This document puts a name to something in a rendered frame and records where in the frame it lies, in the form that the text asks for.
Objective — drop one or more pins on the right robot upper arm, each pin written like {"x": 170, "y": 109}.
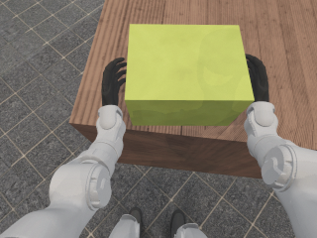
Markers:
{"x": 291, "y": 172}

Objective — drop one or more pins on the robot left thigh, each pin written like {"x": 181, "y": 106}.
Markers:
{"x": 126, "y": 228}

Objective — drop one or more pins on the left robot hand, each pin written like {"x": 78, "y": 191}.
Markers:
{"x": 110, "y": 85}

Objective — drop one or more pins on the right robot shin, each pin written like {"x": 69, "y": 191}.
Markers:
{"x": 188, "y": 225}

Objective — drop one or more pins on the left robot forearm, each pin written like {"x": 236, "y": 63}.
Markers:
{"x": 108, "y": 145}

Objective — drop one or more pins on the carton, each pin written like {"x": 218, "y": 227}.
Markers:
{"x": 186, "y": 75}

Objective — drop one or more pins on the right robot hand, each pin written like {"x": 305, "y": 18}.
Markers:
{"x": 258, "y": 78}

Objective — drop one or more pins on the left robot upper arm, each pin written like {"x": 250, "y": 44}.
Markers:
{"x": 77, "y": 191}

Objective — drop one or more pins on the pedestal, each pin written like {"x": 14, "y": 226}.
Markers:
{"x": 280, "y": 33}

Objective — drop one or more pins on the right robot forearm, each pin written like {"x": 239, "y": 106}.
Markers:
{"x": 260, "y": 126}

